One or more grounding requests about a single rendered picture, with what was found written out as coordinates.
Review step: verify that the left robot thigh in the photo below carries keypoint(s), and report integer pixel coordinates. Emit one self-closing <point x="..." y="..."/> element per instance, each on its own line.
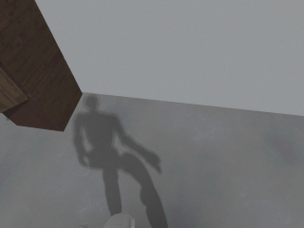
<point x="121" y="220"/>

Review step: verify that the cupboard door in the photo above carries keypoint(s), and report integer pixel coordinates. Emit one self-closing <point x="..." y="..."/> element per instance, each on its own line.
<point x="10" y="94"/>

